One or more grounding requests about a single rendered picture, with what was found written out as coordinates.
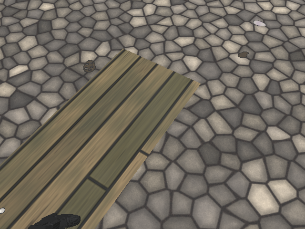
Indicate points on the robot left hand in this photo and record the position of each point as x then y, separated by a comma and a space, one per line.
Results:
54, 221

